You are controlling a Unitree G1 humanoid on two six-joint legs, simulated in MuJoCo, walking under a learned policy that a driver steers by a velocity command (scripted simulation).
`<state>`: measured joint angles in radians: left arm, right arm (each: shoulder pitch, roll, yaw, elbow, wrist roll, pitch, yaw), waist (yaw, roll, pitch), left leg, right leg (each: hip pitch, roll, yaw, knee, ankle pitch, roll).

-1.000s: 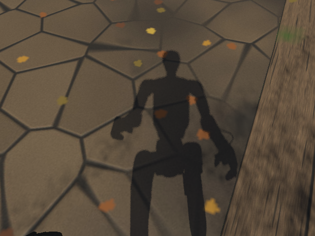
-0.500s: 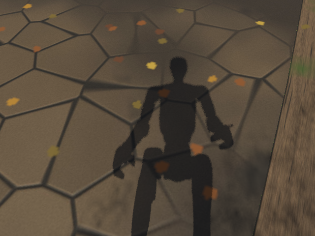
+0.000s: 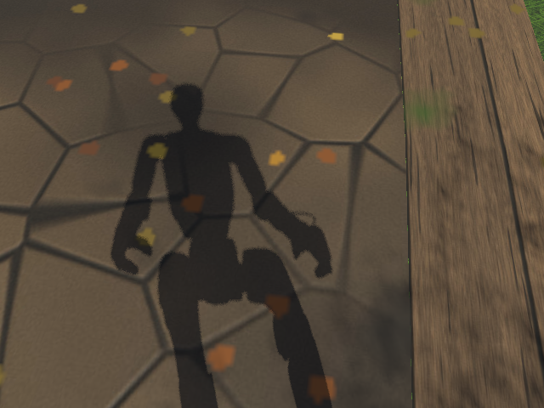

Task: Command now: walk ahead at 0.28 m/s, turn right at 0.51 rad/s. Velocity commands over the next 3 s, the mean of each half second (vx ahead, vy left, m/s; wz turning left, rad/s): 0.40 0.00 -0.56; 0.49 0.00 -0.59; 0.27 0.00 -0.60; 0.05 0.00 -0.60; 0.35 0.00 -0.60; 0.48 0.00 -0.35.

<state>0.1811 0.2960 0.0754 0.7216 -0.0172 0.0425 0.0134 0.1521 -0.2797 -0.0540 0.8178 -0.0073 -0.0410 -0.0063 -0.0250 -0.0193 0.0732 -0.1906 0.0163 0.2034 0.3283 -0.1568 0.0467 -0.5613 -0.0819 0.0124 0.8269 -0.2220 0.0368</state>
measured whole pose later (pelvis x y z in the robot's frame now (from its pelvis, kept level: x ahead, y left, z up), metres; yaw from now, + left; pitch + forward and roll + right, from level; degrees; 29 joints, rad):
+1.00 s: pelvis +0.46 -0.15 +0.00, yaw -35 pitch +1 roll +3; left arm 0.14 0.30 0.07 0.64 -0.03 -0.02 -0.02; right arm 0.30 -0.30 -0.08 0.88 0.00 -0.08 0.01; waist -0.09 -0.03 0.05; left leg 0.01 -0.01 0.20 0.23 -0.25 0.00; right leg -0.68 -0.12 0.03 0.79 -0.05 -0.01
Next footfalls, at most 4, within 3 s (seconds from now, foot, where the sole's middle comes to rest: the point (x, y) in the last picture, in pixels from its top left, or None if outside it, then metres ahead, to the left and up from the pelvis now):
0.20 right None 0.12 -0.16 -0.78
0.62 left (292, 387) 0.49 -0.03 -0.78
1.14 right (441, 344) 0.59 -0.41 -0.78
1.64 left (405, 267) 0.81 -0.36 -0.78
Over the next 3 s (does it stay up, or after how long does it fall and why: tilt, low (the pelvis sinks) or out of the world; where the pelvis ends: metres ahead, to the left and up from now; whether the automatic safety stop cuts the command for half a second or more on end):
stays up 0.64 -0.82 -0.03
